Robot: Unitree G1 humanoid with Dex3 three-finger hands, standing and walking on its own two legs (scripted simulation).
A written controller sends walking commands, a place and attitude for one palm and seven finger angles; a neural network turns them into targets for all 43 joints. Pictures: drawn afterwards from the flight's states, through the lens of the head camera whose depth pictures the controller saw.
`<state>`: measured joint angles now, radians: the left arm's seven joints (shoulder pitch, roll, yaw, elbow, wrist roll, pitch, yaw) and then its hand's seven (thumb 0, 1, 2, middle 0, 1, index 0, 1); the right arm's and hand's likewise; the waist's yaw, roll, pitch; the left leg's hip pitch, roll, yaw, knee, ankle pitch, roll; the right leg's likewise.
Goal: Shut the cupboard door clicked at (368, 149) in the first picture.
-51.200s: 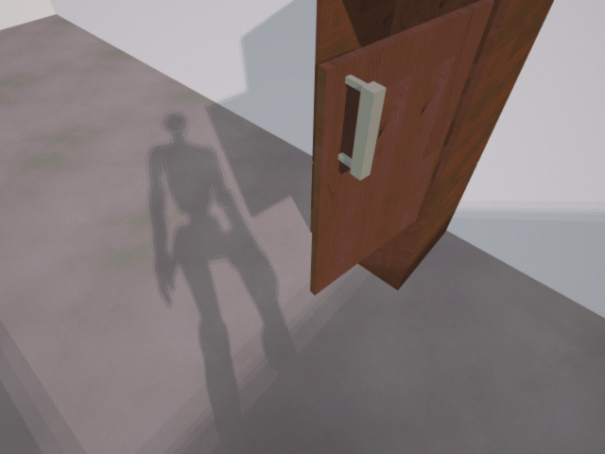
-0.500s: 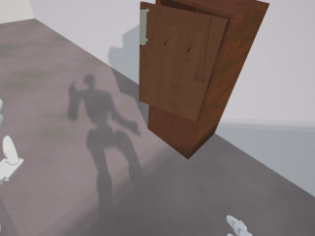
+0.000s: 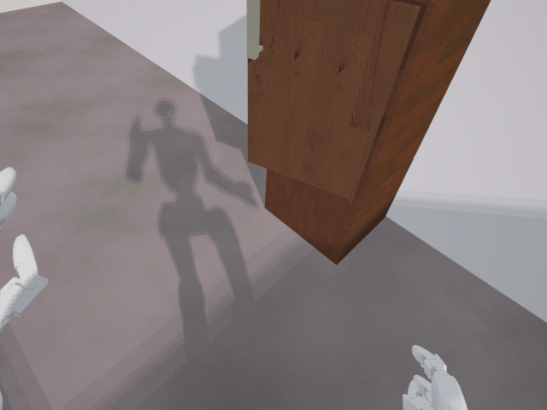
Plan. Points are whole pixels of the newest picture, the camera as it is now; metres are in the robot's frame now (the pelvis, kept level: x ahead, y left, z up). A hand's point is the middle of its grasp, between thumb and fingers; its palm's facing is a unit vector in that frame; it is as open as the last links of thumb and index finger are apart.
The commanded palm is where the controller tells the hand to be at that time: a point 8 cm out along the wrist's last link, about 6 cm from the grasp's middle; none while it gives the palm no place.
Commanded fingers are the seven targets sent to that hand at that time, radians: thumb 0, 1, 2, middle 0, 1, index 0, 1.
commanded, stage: stop stepping back and stand still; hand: left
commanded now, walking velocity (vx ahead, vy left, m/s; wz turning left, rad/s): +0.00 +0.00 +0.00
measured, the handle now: (257, 23) +0.94 +0.11 +0.15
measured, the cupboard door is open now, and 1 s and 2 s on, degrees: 19 19 19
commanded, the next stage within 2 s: let the arm hang, fingers relaxed in 0.22 s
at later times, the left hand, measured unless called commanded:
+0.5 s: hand (109, 395) +0.15 +0.25 -0.08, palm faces +0.03 -0.93 -0.37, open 7.4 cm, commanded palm none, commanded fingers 0.00 0.90 0.90 -0.20 -0.30 -0.20 -0.30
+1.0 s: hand out of the picture -0.08 +0.21 -0.16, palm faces +0.04 -0.96 -0.26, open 7.4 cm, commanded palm none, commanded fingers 0.00 0.90 0.90 -0.20 -0.30 -0.20 -0.30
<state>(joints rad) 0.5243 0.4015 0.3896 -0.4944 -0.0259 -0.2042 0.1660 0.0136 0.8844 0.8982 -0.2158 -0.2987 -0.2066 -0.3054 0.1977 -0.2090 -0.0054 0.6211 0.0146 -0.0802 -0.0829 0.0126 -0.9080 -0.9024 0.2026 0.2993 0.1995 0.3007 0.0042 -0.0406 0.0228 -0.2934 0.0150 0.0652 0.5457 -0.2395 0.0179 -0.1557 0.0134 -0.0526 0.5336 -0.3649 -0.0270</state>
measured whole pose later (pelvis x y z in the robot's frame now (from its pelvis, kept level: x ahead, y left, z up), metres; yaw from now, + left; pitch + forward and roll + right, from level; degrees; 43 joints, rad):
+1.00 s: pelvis -0.02 +0.01 +0.01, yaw +1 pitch -3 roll -1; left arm 0.37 0.21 0.01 1.15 0.01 0.01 0.02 0.00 0.91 0.90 -0.20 -0.30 -0.19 -0.30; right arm 0.27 -0.18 0.00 1.09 -0.01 0.03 -0.02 0.01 -0.91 -0.90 0.20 0.30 0.20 0.30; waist 0.00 0.04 0.04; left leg -0.24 0.00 0.06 0.42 -0.14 0.03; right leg -0.10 0.01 -0.07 0.41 -0.27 -0.02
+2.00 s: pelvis +0.01 +0.00 +0.01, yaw +1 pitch -2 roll +0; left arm 0.29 0.17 0.01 1.16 0.01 -0.02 0.03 0.00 0.90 0.90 -0.20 -0.30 -0.19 -0.30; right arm 0.23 -0.18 0.00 1.13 -0.01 0.01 -0.04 0.00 -0.91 -0.90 0.20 0.30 0.20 0.30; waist -0.01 0.00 0.04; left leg -0.18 0.01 0.06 0.40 -0.18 0.02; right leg -0.03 0.01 -0.06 0.35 -0.29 -0.03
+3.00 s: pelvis +0.02 -0.02 +0.00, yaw +28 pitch +1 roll +1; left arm 0.18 0.20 0.05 0.89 0.03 0.02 0.03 0.00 0.90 0.90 -0.20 -0.30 -0.20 -0.30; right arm 0.17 -0.27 -0.10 0.91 -0.02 0.08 0.01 0.01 -0.91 -0.90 0.20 0.30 0.20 0.30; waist -0.03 0.04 0.10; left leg -0.56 -0.07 -0.06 1.11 -0.44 -0.04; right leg -0.23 -0.05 -0.06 0.53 -0.33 -0.01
